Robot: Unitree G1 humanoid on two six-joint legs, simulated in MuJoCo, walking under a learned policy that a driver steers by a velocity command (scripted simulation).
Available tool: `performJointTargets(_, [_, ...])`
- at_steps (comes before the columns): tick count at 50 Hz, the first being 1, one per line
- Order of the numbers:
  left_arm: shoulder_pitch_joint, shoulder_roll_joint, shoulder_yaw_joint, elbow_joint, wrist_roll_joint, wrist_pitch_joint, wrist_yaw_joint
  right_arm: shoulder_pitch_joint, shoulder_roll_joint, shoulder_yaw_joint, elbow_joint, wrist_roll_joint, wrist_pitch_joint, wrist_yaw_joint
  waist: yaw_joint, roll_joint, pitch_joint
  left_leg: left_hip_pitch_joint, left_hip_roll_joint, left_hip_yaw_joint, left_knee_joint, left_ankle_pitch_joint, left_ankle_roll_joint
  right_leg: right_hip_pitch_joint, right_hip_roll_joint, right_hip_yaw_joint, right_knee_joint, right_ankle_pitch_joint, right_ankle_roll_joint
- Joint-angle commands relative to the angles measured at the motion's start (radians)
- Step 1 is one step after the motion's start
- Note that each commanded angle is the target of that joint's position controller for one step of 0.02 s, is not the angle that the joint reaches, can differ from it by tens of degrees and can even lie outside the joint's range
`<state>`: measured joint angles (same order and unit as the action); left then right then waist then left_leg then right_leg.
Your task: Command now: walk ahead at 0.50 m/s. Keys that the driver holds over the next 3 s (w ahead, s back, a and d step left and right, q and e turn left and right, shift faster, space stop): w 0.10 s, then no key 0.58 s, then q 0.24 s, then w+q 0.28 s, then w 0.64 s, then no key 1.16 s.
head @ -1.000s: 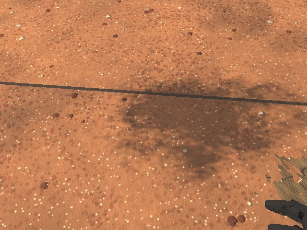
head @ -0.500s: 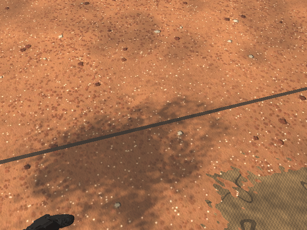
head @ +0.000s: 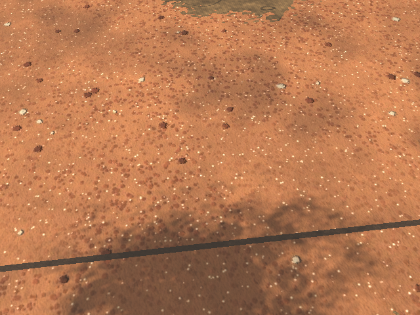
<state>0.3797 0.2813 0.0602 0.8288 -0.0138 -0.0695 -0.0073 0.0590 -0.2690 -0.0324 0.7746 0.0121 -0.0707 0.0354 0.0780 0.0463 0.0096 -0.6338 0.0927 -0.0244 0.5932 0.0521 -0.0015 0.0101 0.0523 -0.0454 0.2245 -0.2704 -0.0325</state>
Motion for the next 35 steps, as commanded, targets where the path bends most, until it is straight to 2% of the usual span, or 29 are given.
performJointTargets(1, [0.015, 0.180, 0.047, -0.021, -0.009, 0.002, 0.011, -0.106, -0.088, -0.018, -0.097, 0.003, -0.022, 0.015, -0.018, -0.114, 0.061, -0.002, -0.014, 0.003, -0.061, -0.056, 0.033, 0.011, -0.314, 0.139, -0.021, 0.312, -0.151])
performJointTargets(3, [-0.004, 0.192, 0.051, -0.014, -0.009, 0.012, 0.016, -0.040, -0.115, -0.029, -0.083, 0.001, -0.027, 0.016, -0.062, -0.134, 0.019, 0.110, -0.048, 0.036, -0.087, -0.122, 0.062, 0.043, -0.311, 0.130, 0.063, 0.487, -0.127])
performJointTargets(4, [-0.019, 0.187, 0.047, -0.014, -0.008, 0.018, 0.018, 0.068, -0.142, -0.047, -0.052, -0.003, -0.027, 0.011, -0.121, -0.127, -0.046, 0.263, -0.083, 0.070, -0.111, -0.122, 0.085, 0.030, -0.272, 0.095, 0.192, 0.640, -0.104])
performJointTargets(5, [-0.011, 0.151, 0.032, -0.022, 0.002, 0.021, 0.022, 0.231, -0.197, -0.071, -0.006, -0.007, -0.026, 0.001, -0.184, -0.094, -0.166, 0.519, -0.044, 0.032, -0.079, -0.085, 0.122, -0.075, -0.217, 0.050, 0.408, 0.607, -0.071])
performJointTargets(6, [0.094, 0.059, 0.000, -0.051, 0.018, 0.006, 0.018, 0.340, -0.304, -0.094, 0.003, -0.032, -0.022, -0.007, -0.165, 0.107, -0.332, 0.923, 0.219, -0.350, -0.066, -0.046, 0.265, -0.438, -0.086, 0.004, 0.802, 0.265, 0.007])
performJointTargets(7, [0.109, 0.041, -0.008, -0.029, 0.014, -0.011, 0.015, 0.366, -0.263, -0.083, 0.017, -0.018, -0.015, -0.004, -0.169, 0.237, -0.420, 1.016, 0.315, -0.669, -0.232, -0.046, 0.346, -0.628, 0.023, 0.108, 1.010, -0.319, 0.041])
performJointTargets(8, [0.038, 0.141, 0.019, -0.039, -0.010, -0.023, 0.011, 0.307, -0.208, -0.062, 0.003, -0.010, -0.015, -0.003, -0.177, 0.136, -0.299, 0.913, 0.289, -0.559, -0.241, -0.008, 0.303, -0.704, -0.033, 0.176, 1.099, -0.320, 0.034])
performJointTargets(9, [-0.032, 0.146, 0.019, -0.057, -0.019, -0.023, 0.012, 0.230, -0.174, -0.051, -0.011, -0.014, -0.013, -0.006, -0.151, 0.076, -0.196, 0.773, 0.257, -0.402, -0.233, 0.132, 0.273, -0.709, -0.081, 0.140, 1.083, -0.260, 0.030])
performJointTargets(10, [-0.063, 0.136, 0.019, -0.058, -0.004, -0.015, 0.018, 0.168, -0.137, -0.040, -0.014, -0.017, -0.015, -0.003, -0.118, 0.013, -0.123, 0.637, 0.212, -0.287, -0.247, 0.270, 0.256, -0.674, -0.118, 0.115, 1.019, -0.205, 0.037])
performJointTargets(11, [-0.061, 0.129, 0.025, -0.056, 0.007, 0.000, 0.024, 0.133, -0.110, -0.033, -0.014, -0.022, -0.019, 0.000, -0.085, 0.024, -0.102, 0.542, 0.179, -0.217, -0.264, 0.338, 0.237, -0.607, -0.151, 0.117, 0.950, -0.165, 0.039])
performJointTargets(13, [-0.017, 0.087, 0.020, -0.035, 0.010, 0.029, 0.030, 0.098, -0.097, -0.029, -0.002, -0.034, -0.024, 0.000, -0.042, 0.045, -0.102, 0.424, 0.142, -0.132, -0.305, 0.437, 0.238, -0.481, -0.151, 0.106, 0.882, -0.111, 0.055])
performJointTargets(14, [-0.009, 0.069, 0.017, -0.033, 0.011, 0.037, 0.034, 0.087, -0.102, -0.029, 0.007, -0.037, -0.027, -0.003, -0.028, 0.046, -0.103, 0.398, 0.135, -0.098, -0.317, 0.478, 0.245, -0.457, -0.149, 0.104, 0.833, -0.077, 0.064])
performJointTargets(17, [-0.066, 0.042, 0.005, -0.045, 0.020, 0.046, 0.039, 0.064, -0.121, -0.032, 0.031, -0.032, -0.020, -0.020, -0.028, 0.050, -0.105, 0.382, 0.106, -0.017, -0.327, 0.494, 0.231, -0.414, -0.152, 0.094, 0.622, 0.055, 0.074])
performJointTargets(20, [-0.142, 0.053, 0.006, -0.050, 0.015, 0.050, 0.034, 0.099, -0.138, -0.034, 0.066, -0.030, -0.002, -0.029, -0.067, 0.042, -0.113, 0.419, 0.101, -0.007, -0.332, 0.401, 0.216, -0.374, -0.136, 0.082, 0.484, 0.164, 0.074])
performJointTargets(22, [-0.179, 0.065, 0.010, -0.055, 0.014, 0.055, 0.033, 0.112, -0.139, -0.032, 0.088, -0.028, 0.010, -0.029, -0.081, 0.038, -0.097, 0.437, 0.113, -0.029, -0.324, 0.297, 0.216, -0.361, -0.131, 0.087, 0.423, 0.155, 0.068])
performJointTargets(24, [-0.196, 0.069, 0.013, -0.057, 0.018, 0.056, 0.032, 0.102, -0.132, -0.028, 0.102, -0.020, 0.021, -0.030, -0.076, 0.036, -0.077, 0.443, 0.118, -0.053, -0.296, 0.185, 0.205, -0.328, -0.121, 0.081, 0.340, 0.142, 0.052])
performJointTargets(25, [-0.183, 0.067, 0.014, -0.050, 0.023, 0.053, 0.032, 0.090, -0.122, -0.023, 0.106, -0.011, 0.025, -0.031, -0.057, 0.027, -0.072, 0.432, 0.100, -0.053, -0.267, 0.106, 0.181, -0.272, -0.112, 0.069, 0.253, 0.199, 0.038])
performJointTargets(26, [-0.178, 0.084, 0.019, -0.045, 0.033, 0.051, 0.034, 0.118, -0.098, -0.015, 0.117, -0.009, 0.027, -0.032, -0.056, -0.001, -0.070, 0.420, 0.061, -0.051, -0.236, 0.010, 0.137, -0.206, -0.126, 0.090, 0.172, 0.326, 0.021])
performJointTargets(27, [-0.178, 0.133, 0.028, -0.048, 0.037, 0.050, 0.041, 0.162, -0.074, -0.007, 0.121, -0.028, 0.022, -0.032, -0.089, -0.073, -0.093, 0.381, 0.004, -0.026, -0.181, -0.107, 0.090, -0.115, -0.195, 0.156, 0.190, 0.546, -0.004])
performJointTargets(28, [-0.203, 0.168, 0.035, -0.048, 0.029, 0.057, 0.046, 0.257, -0.064, -0.007, 0.142, -0.038, 0.017, -0.029, -0.155, -0.175, -0.117, 0.318, -0.062, 0.011, -0.172, -0.272, 0.051, -0.046, -0.246, 0.199, 0.233, 0.596, -0.060])
performJointTargets(29, [-0.229, 0.103, 0.023, -0.041, 0.022, 0.064, 0.039, 0.239, -0.048, 0.001, 0.148, -0.035, 0.024, -0.034, -0.141, -0.197, -0.124, 0.362, -0.071, 0.034, -0.196, -0.315, 0.029, -0.102, -0.227, 0.193, 0.224, 0.432, -0.071])
performJointTargets(30, [-0.253, 0.066, 0.017, -0.041, 0.018, 0.068, 0.032, 0.178, -0.072, -0.001, 0.143, -0.031, 0.036, -0.039, -0.115, -0.165, -0.080, 0.381, -0.071, 0.040, -0.205, -0.304, 0.021, -0.161, -0.185, 0.173, 0.213, 0.328, -0.046])
performJointTargets(31, [-0.260, 0.060, 0.014, -0.039, 0.022, 0.067, 0.027, 0.150, -0.088, -0.006, 0.144, -0.024, 0.049, -0.044, -0.103, -0.132, -0.057, 0.375, -0.067, 0.037, -0.197, -0.291, 0.024, -0.179, -0.163, 0.151, 0.214, 0.319, -0.027])
performJointTargets(33, [-0.249, 0.079, 0.018, -0.017, 0.023, 0.054, 0.022, 0.147, -0.094, -0.007, 0.149, -0.026, 0.067, -0.050, -0.101, -0.123, -0.053, 0.389, -0.059, 0.029, -0.192, -0.235, 0.029, -0.172, -0.146, 0.133, 0.233, 0.377, -0.016])
performJointTargets(35, [-0.245, 0.077, 0.018, 0.003, 0.021, 0.046, 0.025, 0.143, -0.095, -0.007, 0.158, -0.021, 0.070, -0.051, -0.096, -0.111, -0.071, 0.399, -0.049, 0.015, -0.184, -0.163, 0.032, -0.137, -0.144, 0.120, 0.254, 0.447, -0.017])
